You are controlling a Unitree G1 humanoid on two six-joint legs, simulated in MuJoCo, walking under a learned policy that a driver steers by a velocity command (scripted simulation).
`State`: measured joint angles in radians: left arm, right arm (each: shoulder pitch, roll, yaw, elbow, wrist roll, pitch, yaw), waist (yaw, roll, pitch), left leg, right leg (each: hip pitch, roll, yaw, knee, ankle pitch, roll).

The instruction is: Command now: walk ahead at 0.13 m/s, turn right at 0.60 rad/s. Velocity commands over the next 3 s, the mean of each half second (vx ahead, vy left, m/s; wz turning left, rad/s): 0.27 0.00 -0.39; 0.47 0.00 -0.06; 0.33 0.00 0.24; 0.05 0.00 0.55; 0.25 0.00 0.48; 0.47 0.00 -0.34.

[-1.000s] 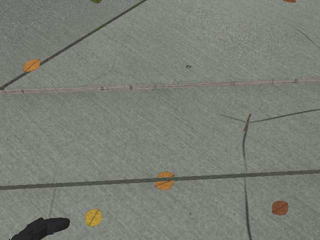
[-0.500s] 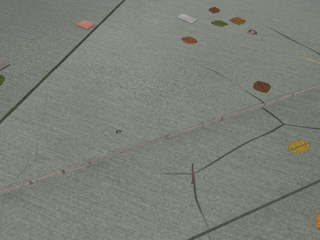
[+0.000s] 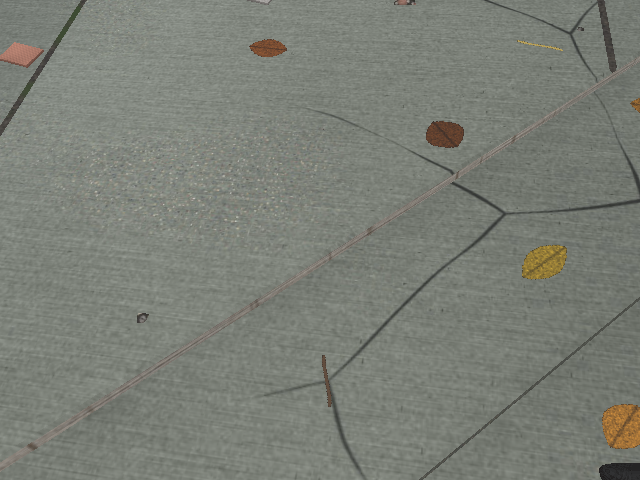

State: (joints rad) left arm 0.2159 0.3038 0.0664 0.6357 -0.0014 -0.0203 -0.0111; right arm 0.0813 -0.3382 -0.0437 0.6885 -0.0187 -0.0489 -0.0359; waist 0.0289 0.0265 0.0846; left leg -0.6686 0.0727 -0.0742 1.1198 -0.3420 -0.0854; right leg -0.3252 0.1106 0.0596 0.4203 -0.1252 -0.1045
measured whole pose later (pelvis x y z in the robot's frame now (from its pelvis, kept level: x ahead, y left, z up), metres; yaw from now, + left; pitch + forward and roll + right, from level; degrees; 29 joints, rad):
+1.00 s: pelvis +0.38 -0.05 +0.00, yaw -12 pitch +2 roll +1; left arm 0.42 0.24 0.02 0.92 -0.01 -0.06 -0.01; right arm 0.06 -0.23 -0.01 0.61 0.00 -0.08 0.02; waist 0.04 -0.01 0.03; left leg -0.55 -0.02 0.11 0.71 -0.21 0.08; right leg -0.21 0.02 0.09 1.08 -0.39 -0.04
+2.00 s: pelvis +0.62 -0.12 +0.04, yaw +16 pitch +2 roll -3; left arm 0.08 0.32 0.09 0.81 0.01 0.02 0.04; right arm 0.23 -0.29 -0.06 0.62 0.00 0.02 -0.02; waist -0.01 -0.03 0.04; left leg -0.32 -0.01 -0.04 0.51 -0.23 0.05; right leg -0.57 -0.01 0.00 1.08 -0.40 0.07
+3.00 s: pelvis +0.88 +0.01 +0.04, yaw +15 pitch -1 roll +4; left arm 0.26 0.32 0.08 0.71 -0.03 0.06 0.00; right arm 0.20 -0.29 -0.09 0.75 0.00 -0.04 0.00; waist 0.05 0.01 -0.04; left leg -0.07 0.06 0.23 0.45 -0.75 0.02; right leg -0.40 -0.11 -0.12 0.83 -0.44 0.00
